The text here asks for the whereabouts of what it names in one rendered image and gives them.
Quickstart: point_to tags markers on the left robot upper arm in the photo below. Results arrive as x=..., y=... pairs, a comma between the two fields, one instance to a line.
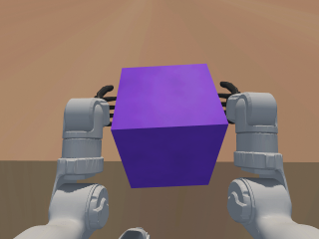
x=76, y=211

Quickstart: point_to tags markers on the carton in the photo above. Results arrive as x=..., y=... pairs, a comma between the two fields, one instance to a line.
x=168, y=125

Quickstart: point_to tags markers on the right robot forearm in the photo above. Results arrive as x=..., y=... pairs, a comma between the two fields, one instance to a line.
x=256, y=125

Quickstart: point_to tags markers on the left robot forearm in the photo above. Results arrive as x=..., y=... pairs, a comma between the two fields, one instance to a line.
x=83, y=122

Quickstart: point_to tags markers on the left robot hand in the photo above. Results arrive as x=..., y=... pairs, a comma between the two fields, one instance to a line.
x=100, y=95

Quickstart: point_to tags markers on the right robot upper arm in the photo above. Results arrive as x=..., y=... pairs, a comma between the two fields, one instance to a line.
x=263, y=207

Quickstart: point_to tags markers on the left robot thigh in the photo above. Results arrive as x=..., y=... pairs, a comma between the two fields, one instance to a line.
x=135, y=233

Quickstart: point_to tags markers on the right robot hand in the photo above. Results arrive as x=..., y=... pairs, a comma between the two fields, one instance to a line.
x=233, y=89

